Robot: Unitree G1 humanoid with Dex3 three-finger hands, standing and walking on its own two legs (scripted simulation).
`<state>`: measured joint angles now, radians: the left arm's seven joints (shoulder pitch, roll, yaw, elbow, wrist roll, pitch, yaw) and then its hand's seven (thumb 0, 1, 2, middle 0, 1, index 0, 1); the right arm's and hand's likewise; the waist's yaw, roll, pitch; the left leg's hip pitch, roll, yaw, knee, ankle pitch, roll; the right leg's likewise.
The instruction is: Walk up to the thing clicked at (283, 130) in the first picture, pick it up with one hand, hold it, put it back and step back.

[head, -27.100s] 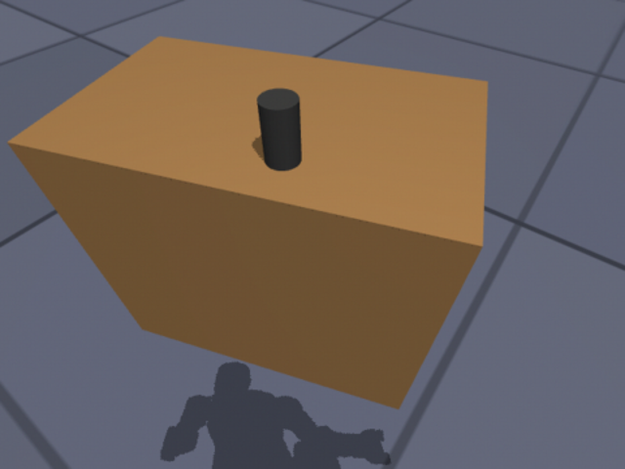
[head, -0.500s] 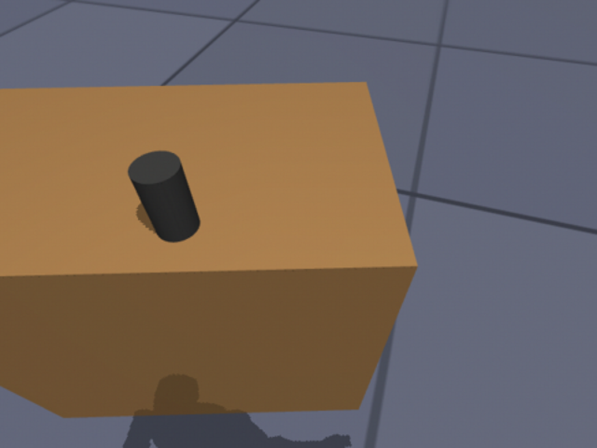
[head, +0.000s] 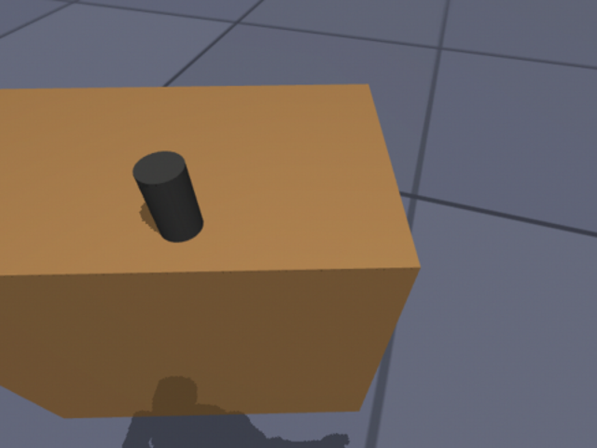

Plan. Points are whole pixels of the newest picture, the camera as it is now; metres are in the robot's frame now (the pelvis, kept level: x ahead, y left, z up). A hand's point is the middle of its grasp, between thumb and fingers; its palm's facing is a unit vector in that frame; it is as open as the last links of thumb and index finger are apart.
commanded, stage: stand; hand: left
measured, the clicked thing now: (171, 198) +0.46 +0.22 +0.08
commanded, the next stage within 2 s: none
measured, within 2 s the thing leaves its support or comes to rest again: neither
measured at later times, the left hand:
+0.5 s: hand out of the picture +0.08 +0.25 -0.16, palm faces -0.02 -0.94 -0.35, open 7.4 cm
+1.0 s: hand out of the picture +0.07 +0.25 -0.16, palm faces -0.01 -0.94 -0.35, open 7.4 cm
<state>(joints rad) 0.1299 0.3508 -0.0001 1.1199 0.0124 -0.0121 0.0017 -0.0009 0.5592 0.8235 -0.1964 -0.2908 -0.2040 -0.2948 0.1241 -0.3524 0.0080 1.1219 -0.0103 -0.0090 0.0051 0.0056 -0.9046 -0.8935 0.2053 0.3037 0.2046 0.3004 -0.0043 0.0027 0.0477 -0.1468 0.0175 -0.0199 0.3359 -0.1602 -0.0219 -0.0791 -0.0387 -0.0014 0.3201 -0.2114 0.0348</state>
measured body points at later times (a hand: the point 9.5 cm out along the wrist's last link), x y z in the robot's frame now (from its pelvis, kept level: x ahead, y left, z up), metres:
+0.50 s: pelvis +0.01 +0.00 +0.00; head +0.03 +0.00 +0.45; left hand +0.08 +0.30 -0.13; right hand +0.09 -0.30 -0.13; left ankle +0.02 +0.13 -0.75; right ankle -0.02 -0.14 -0.75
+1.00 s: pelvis +0.01 +0.00 +0.00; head +0.03 +0.00 +0.45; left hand +0.08 +0.30 -0.13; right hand +0.09 -0.30 -0.13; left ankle +0.02 +0.13 -0.75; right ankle -0.02 -0.14 -0.75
